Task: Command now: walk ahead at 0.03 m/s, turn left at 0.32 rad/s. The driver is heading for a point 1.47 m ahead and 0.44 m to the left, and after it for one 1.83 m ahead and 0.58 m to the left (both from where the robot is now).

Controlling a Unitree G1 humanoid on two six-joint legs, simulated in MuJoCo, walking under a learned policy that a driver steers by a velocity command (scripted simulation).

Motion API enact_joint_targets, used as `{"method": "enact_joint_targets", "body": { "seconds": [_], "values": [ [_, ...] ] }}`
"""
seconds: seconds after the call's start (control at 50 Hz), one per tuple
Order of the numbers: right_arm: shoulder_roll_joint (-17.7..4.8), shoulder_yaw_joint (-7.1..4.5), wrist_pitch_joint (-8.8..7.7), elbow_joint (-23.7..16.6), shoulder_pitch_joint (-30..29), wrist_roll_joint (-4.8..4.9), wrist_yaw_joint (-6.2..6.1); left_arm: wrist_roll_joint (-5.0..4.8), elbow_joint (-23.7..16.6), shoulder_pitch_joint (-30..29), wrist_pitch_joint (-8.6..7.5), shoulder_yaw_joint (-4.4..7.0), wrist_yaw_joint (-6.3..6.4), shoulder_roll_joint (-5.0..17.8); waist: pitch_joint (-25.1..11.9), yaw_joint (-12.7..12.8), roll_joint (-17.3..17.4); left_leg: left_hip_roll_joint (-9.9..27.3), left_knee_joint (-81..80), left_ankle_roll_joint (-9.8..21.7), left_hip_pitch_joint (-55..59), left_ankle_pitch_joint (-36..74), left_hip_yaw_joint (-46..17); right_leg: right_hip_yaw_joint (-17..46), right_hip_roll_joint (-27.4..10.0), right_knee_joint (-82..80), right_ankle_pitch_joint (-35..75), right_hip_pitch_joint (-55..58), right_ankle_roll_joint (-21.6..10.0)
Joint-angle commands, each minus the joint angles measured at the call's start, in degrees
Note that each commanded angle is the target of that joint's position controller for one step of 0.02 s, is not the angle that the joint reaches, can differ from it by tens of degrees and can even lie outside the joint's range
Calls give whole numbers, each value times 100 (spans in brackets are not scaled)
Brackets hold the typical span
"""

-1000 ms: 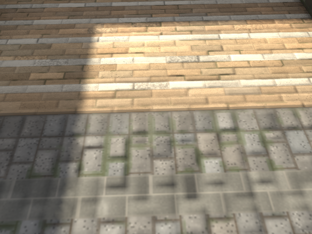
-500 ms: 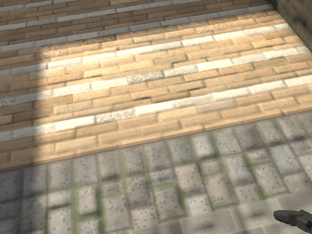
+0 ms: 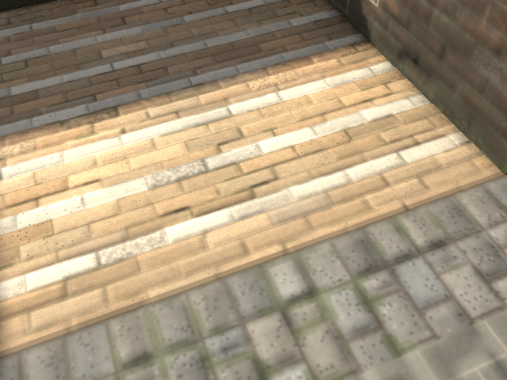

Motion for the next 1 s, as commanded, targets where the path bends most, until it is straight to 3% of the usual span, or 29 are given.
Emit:
{"method": "enact_joint_targets", "body": {
  "seconds": [0.02, 0.08, 0.14, 0.16, 0.18, 0.2, 0.22, 0.24, 0.26, 0.28, 0.3, 0.32, 0.36, 0.44, 0.52, 0.62, 0.66, 0.68, 0.7, 0.72, 0.74, 0.76, 0.8, 0.86, 0.9, 0.92, 0.96, 0.98, 1.0],
  "values": [
    [-682, -264, 39, -505, -230, 14, -44, -67, -391, -156, -214, 325, 93, 1017, -168, 224, -1208, 188, 1544, -104, -794, -969, -88, 1250, -1732, -1100, 2410, 439, -1281],
    [-415, -185, 117, -623, -230, 71, 14, -161, -354, -306, -180, 372, 93, 1043, -366, 250, -978, 299, 1112, -180, -635, -683, 112, 731, -1584, -786, 3212, 754, -1172],
    [-493, -216, 154, -736, -147, 96, 132, -233, -298, -341, -72, 427, 95, 1152, -561, 229, -1065, 118, 70, -111, 17, 34, 472, 420, -1512, -432, 3087, 801, -1018],
    [-514, -244, 166, -695, 39, 81, 147, -289, -273, -379, -63, 426, 93, 1142, -601, 116, -1001, -21, -551, -14, 443, 588, 608, 253, -1434, -185, 2797, 651, -862],
    [-630, -304, 172, -683, 171, 33, 105, -300, -159, -130, -87, 411, 73, 1045, -615, 87, -718, -95, -1154, 136, 962, 1287, 405, -7, -1244, 278, 2142, 346, -564],
    [-1230, -465, 158, -770, 284, 10, 17, -136, -167, 125, -115, 355, 47, 780, -685, 221, 586, 827, -1552, 535, 1833, 3240, -1088, -591, -710, 1668, 485, -699, 9],
    [-1833, -564, 97, -874, 495, -154, 40, 37, -605, -475, -152, 215, 75, 465, -754, 15, 1894, 2246, -1808, 1848, 2208, 4852, -3270, -325, 248, 2949, -2322, -2234, 379],
    [-1528, -468, -14, -906, 670, -262, 75, -49, -576, -741, -177, 288, 95, 765, -1110, -284, 956, 2331, -1875, 2200, 2335, 4423, -3274, 419, 162, 3843, -2447, -2359, 332],
    [-1381, -413, -90, -933, 406, -226, 55, -147, -522, -716, -165, 327, 97, 865, -894, -115, 641, 2060, -1797, 1948, 2165, 4026, -2740, 500, 72, 4028, -2002, -2459, 251],
    [-1281, -402, -96, -971, 100, -101, -6, -133, -389, -614, -148, 358, 138, 896, -741, 22, 315, 1725, -1766, 1607, 2026, 3493, -2349, 502, -22, 3865, -1503, -2501, 238],
    [-1154, -352, -57, -1019, -134, 7, -68, -98, -352, -601, -126, 389, 183, 958, -621, 95, 318, 1557, -1783, 1406, 1874, 3266, -2162, 542, -84, 3628, -1111, -2484, 264],
    [-1109, -319, -9, -1049, -213, 26, -122, -99, -329, -533, -123, 402, 183, 942, -636, 179, 419, 1364, -1829, 1316, 1612, 3233, -1988, 506, -32, 3570, -836, -2180, 301],
    [-1085, -314, 51, -1108, -182, -8, -189, -131, -289, -379, -152, 373, 141, 795, -749, 221, 492, 1190, -1870, 1302, 1582, 3133, -1856, 434, 122, 3368, -479, -1985, 366],
    [-1152, -358, 122, -1171, -100, 17, -281, -136, -331, -577, -205, 305, 104, 660, -711, 106, 555, 1092, -1894, 1282, 1698, 2330, -2065, 502, 214, 2182, -210, -1899, 467],
    [-1219, -404, 187, -1278, -189, -4, -270, -168, -350, -659, -277, 309, 19, 713, -563, 47, 733, 1010, -1949, 1298, 1293, 1504, -2464, 545, 319, 1372, -245, -1388, 452],
    [-1135, -379, 249, -1366, -316, 9, -209, -210, -298, -435, -411, 328, -112, 783, -720, 45, 823, 1002, -1636, 1244, 1393, 2105, -2845, 457, 349, 447, -270, -705, 288],
    [-1030, -324, 287, -1375, -424, 62, -222, -186, -222, -187, -462, 317, -178, 710, -737, 251, 757, 797, -1377, 1022, 1234, 2223, -2748, 306, 335, -720, 574, 17, 122],
    [-901, -282, 282, -1349, -274, 52, -235, -122, -226, -151, -473, 339, -184, 823, -743, 231, 568, 595, -1206, 769, 966, 1688, -2619, 538, 19, -1087, 1161, 500, -27],
    [-646, -195, 249, -1352, -34, -58, -224, -6, -334, -168, -457, 372, -158, 1145, -837, 46, -383, 107, -381, 426, 494, 408, -2017, 1509, -977, -1309, 1928, 954, -408],
    [-721, -234, 197, -1463, -23, -9, -215, 133, -267, -301, -420, 393, -160, 1353, -492, -169, -1587, -617, 277, 106, -215, -1140, -1105, 2458, -1713, -1407, 2685, 676, -1315],
    [-1128, -350, 155, -1381, -73, -90, -229, 97, -367, -385, -442, 330, -158, 1040, -515, 56, -1321, -374, 1404, -178, -280, -1617, -1055, 2708, -1989, -1488, 2503, 477, -1759],
    [-1284, -436, 155, -1309, -104, -30, -221, 17, -369, -422, -443, 310, -139, 1003, -451, 85, -1043, -355, 2034, -281, -417, -1411, -1051, 2421, -1769, -1430, 2303, 493, -1675],
    [-1011, -401, 246, -1144, 1, -32, -242, -138, -348, -588, -434, 261, -117, 905, -343, 43, -803, -273, 2370, -472, -563, -956, -1094, 1836, -1342, -1273, 2100, 572, -1342],
    [-489, -217, 267, -1118, -50, -11, -195, -118, -273, -609, -348, 185, -125, 746, -417, 65, -978, -81, 1303, -592, -57, -688, -596, 1127, -875, -1123, 2511, 589, -1181],
    [-318, -131, 233, -1180, -304, -4, -162, -108, -213, -424, -271, 204, -129, 821, -526, 280, -1205, 35, 297, -589, 390, -704, -288, 1057, -824, -1008, 2653, 699, -1205],
    [-385, -151, 224, -1160, -298, 28, -153, -117, -178, -307, -238, 214, -134, 888, -574, 330, -1240, 19, -145, -573, 568, -498, -208, 1135, -866, -945, 2666, 772, -1237],
    [-432, -176, 209, -980, 3, 18, -139, -195, -133, -291, -217, 171, -148, 855, -548, 147, -1116, -43, -1690, -409, 1263, 779, -60, 1103, -796, -799, 2501, 622, -1076],
    [-559, -184, 205, -974, 19, -46, -147, -196, -59, -68, -267, 141, -163, 794, -554, 188, -959, 79, -2012, -262, 1717, 1363, -292, 1106, -742, -816, 2215, 386, -824],
    [-868, -225, 209, -1037, 83, -102, -194, -90, -50, 36, -350, 94, -201, 714, -698, 281, -445, 589, -1801, -66, 2221, 2424, -816, 893, -563, -596, 1712, 31, -479]
  ]
}}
